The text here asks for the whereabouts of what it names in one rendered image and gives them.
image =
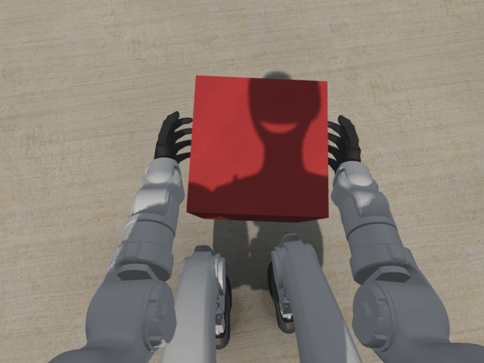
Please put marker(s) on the right robot foot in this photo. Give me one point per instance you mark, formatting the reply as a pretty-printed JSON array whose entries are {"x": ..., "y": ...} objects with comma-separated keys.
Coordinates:
[{"x": 285, "y": 324}]

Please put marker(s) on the right robot upper arm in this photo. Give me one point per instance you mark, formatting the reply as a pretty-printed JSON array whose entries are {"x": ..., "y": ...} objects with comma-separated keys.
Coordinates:
[{"x": 407, "y": 323}]

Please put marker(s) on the carton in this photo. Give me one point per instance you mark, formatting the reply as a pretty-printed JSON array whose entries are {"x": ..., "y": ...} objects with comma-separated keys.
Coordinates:
[{"x": 259, "y": 150}]

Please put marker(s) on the robot left forearm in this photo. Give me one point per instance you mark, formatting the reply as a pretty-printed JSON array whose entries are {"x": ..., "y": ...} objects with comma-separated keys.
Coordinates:
[{"x": 146, "y": 248}]

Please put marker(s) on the left robot hand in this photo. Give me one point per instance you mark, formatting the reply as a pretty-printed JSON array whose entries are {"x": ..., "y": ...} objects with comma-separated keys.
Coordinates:
[{"x": 166, "y": 144}]

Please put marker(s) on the right robot thigh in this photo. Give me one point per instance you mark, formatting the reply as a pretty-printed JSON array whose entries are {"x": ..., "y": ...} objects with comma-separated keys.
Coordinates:
[{"x": 321, "y": 332}]

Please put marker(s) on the robot right forearm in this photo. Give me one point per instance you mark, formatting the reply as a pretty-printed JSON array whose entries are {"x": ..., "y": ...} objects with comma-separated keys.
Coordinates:
[{"x": 376, "y": 247}]

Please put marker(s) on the left robot upper arm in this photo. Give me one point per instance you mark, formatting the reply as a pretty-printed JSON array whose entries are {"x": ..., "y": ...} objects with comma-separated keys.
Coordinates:
[{"x": 128, "y": 321}]

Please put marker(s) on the right robot hand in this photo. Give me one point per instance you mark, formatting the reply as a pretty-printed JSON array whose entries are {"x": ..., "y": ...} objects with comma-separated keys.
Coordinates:
[{"x": 347, "y": 143}]

